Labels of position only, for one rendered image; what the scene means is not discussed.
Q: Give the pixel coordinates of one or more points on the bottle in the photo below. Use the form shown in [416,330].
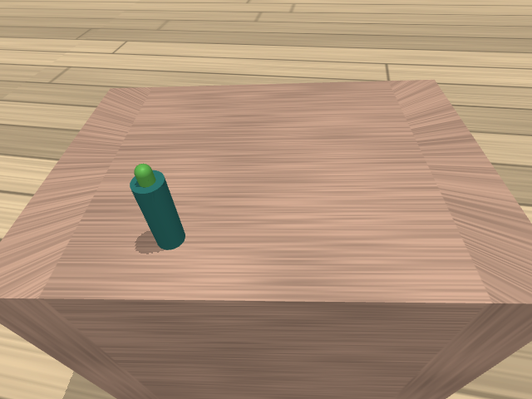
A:
[156,204]

